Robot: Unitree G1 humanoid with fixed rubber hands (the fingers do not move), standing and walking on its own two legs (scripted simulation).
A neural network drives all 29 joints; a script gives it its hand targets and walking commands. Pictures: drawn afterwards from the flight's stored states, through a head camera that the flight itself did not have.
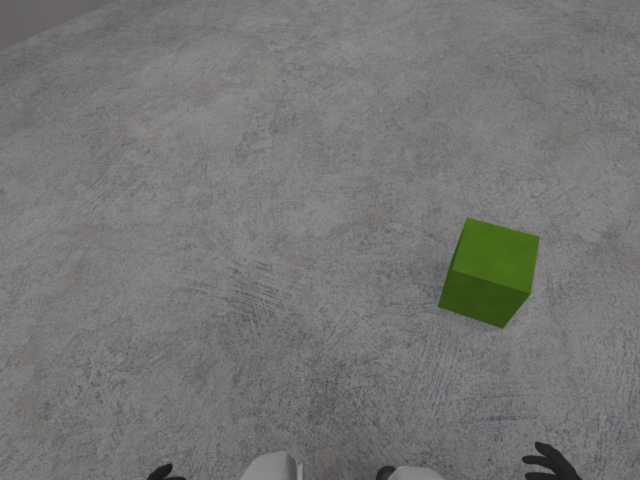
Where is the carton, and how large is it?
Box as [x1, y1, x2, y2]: [438, 218, 539, 328]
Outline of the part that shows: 467,218 450,263 438,306 502,328 530,293 539,237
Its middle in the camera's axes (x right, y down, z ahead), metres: +0.52 +0.11 +1.23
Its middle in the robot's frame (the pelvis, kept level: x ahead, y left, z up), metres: +0.71 -0.44 -0.65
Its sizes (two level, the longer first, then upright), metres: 0.210 0.200 0.250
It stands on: the floor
